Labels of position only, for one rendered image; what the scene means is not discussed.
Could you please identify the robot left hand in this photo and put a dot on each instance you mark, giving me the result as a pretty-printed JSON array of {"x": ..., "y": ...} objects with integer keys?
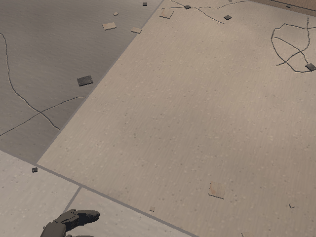
[{"x": 68, "y": 221}]

